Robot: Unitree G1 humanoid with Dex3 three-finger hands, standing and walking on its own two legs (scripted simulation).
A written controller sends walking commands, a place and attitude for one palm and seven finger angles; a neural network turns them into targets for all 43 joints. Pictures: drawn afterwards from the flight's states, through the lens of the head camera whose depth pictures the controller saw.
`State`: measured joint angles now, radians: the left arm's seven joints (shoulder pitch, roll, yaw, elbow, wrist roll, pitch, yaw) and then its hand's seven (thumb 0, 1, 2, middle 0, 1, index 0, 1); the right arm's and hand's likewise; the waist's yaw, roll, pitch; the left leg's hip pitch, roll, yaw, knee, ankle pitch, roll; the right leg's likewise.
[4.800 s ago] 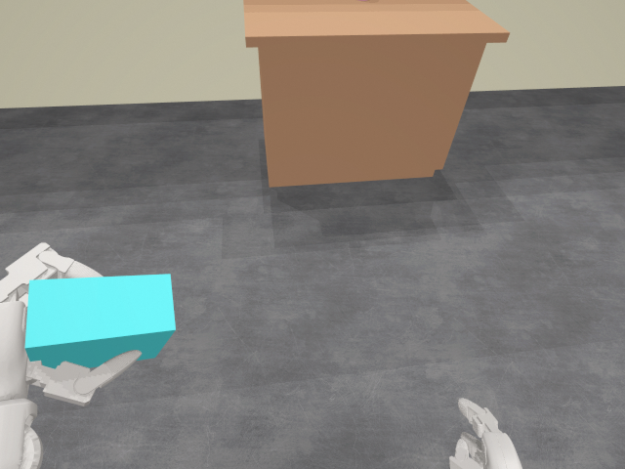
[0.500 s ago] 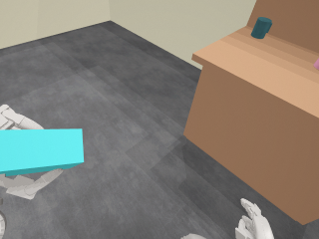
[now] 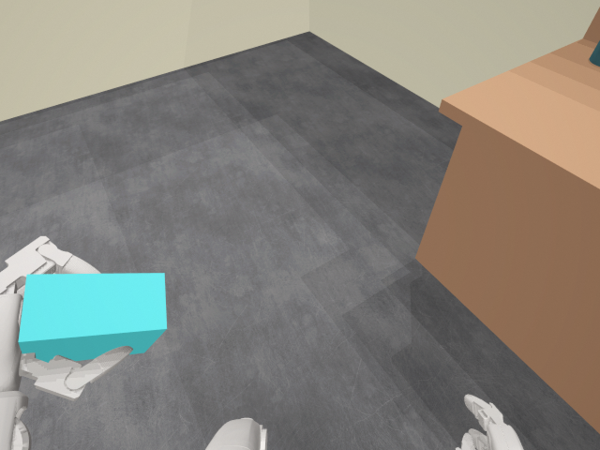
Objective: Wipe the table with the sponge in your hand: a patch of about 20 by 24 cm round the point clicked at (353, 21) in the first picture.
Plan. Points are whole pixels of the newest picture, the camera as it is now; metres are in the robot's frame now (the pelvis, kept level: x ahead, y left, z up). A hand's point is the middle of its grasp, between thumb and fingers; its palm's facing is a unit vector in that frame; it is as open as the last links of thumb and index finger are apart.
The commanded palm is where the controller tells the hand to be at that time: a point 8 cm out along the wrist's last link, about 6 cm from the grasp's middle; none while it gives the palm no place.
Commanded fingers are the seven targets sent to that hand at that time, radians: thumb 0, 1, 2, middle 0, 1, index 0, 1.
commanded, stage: walk to a spot facing it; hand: left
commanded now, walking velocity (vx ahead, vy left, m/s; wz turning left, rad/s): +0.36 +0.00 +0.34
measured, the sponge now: (114, 318) +0.22 +0.20 +0.14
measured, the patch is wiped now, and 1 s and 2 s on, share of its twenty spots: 0.00 0.00 0.00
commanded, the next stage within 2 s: turn to face it in 0.76 s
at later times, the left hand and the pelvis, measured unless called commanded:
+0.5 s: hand (68, 229) +0.29 +0.26 +0.19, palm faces +0.45 -0.76 -0.47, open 10.0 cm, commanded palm +0.25 +0.31 +0.17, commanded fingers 0.00 0.10 1.30 -1.20 -1.60 -1.20 -1.60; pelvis +0.11 +0.02 +0.00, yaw +4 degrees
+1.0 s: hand (89, 185) +0.38 +0.28 +0.18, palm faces +0.52 -0.70 -0.49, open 10.0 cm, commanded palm +0.32 +0.32 +0.17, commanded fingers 0.00 0.10 1.30 -1.20 -1.60 -1.20 -1.60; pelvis +0.21 +0.01 -0.02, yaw +11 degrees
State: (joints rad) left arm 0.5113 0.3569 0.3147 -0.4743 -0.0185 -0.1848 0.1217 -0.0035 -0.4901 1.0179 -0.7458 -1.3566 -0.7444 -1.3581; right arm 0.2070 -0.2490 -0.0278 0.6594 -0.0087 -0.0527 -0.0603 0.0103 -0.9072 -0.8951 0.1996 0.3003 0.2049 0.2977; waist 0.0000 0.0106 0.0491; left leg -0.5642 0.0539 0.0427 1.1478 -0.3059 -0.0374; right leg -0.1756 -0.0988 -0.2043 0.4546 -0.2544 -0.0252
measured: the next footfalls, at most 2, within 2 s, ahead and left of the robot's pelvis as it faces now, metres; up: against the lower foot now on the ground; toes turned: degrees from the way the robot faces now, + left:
left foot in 0.22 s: +0.12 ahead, +0.15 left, +0.00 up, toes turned +12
right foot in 0.58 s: +0.26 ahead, -0.11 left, +0.00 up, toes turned -6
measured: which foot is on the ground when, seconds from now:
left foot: up 0.00-0.20, down 0.22-0.58, up 0.60-0.96, down 0.98-1.00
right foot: down 0.00-0.22, up 0.24-0.56, down 0.58-1.00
